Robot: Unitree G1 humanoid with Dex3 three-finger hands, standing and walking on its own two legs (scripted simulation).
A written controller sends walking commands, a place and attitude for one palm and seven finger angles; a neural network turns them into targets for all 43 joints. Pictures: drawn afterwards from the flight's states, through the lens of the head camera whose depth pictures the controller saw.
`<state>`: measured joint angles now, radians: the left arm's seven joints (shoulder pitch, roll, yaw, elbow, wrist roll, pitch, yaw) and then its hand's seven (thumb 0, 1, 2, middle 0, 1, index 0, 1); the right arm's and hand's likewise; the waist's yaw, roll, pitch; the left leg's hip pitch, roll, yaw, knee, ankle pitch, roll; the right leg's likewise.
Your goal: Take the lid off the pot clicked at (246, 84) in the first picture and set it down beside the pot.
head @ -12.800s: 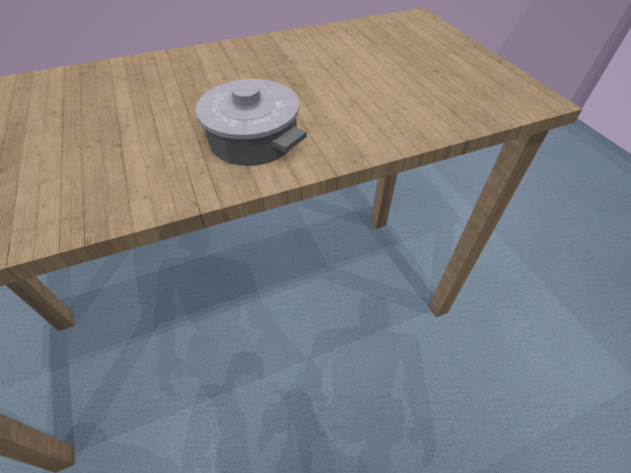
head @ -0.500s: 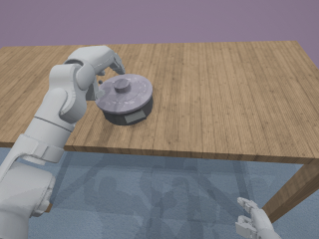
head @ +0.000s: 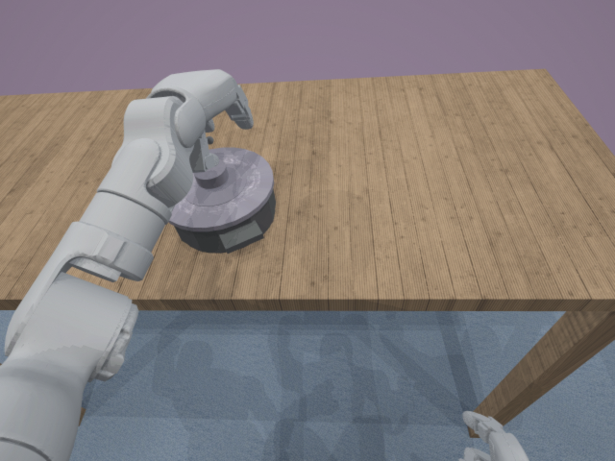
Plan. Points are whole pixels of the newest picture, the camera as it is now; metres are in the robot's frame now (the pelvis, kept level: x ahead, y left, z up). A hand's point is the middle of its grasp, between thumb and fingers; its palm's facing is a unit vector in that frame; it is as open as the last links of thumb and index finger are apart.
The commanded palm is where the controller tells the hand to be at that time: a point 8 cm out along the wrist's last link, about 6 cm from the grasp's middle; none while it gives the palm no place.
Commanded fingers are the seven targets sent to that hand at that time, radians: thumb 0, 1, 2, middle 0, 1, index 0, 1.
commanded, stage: move the open hand above the knob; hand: left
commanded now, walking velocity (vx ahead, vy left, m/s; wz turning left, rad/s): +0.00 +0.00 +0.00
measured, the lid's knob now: (211, 173) +0.46 +0.14 +0.15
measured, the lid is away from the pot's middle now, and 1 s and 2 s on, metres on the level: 0.00 0.00 0.00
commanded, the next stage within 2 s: lower the open fingers around the knob in 0.56 s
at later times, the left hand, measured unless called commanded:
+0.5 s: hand (191, 151) +0.42 +0.14 +0.21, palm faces -0.18 -0.04 -0.98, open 10.1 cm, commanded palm +0.40 +0.14 +0.28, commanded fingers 0.00 -0.39 1.63 -0.85 -0.08 -0.85 -0.08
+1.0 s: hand (200, 165) +0.42 +0.13 +0.19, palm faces -0.24 -0.07 -0.97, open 10.1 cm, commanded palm +0.40 +0.14 +0.26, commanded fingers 0.00 -0.39 1.63 -0.85 -0.08 -0.85 -0.08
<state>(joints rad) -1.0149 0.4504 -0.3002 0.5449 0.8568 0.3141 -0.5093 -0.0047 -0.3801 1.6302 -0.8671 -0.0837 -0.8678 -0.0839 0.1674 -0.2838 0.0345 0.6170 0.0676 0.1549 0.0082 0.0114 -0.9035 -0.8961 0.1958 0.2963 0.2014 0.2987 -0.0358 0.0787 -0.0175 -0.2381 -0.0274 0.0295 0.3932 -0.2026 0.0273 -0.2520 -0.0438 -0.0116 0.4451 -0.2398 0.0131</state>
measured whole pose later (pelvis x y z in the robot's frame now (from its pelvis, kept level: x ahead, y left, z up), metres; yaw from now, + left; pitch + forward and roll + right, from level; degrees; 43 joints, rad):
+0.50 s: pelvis +0.00 +0.00 +0.00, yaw +1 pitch +2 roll +1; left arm -0.95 0.46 -0.34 0.40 0.84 0.35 -0.52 -0.01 -0.38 1.63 -0.87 -0.08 -0.87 -0.08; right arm 0.08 -0.27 0.04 0.59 0.07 0.16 0.02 0.01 -0.90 -0.90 0.20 0.30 0.20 0.30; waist 0.01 0.08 -0.02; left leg -0.24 -0.03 0.01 0.41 -0.20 0.03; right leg -0.24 -0.05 -0.03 0.45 -0.25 0.01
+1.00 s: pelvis -0.01 +0.00 +0.00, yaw +1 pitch +1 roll +1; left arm -0.92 0.46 -0.32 0.45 0.81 0.34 -0.51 -0.01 -0.38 1.63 -0.87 -0.08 -0.87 -0.08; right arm 0.15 -0.28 0.04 0.61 0.07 0.17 0.01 0.01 -0.90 -0.90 0.20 0.30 0.20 0.30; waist -0.02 0.08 -0.02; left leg -0.23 -0.03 0.02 0.41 -0.20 0.03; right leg -0.24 -0.05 -0.02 0.46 -0.24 0.01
